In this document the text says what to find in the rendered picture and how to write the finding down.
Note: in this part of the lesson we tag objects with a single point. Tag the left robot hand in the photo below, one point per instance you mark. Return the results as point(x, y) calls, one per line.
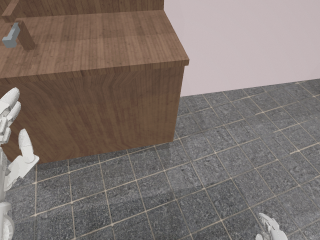
point(22, 165)

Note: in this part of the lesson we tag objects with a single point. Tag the counter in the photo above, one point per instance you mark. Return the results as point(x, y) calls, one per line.
point(94, 76)

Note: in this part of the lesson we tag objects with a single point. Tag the left robot forearm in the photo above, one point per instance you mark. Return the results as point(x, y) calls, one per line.
point(7, 226)

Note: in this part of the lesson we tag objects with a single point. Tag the right robot hand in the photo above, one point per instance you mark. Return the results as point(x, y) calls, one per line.
point(272, 228)

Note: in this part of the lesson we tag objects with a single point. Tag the tap lever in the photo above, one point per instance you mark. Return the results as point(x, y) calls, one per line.
point(10, 40)

